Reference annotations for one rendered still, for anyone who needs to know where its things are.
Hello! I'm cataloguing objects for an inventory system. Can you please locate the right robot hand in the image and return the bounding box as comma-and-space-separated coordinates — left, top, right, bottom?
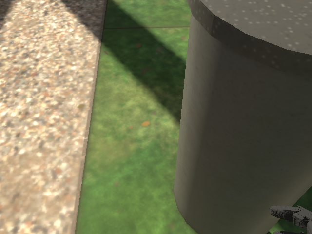
269, 205, 312, 234

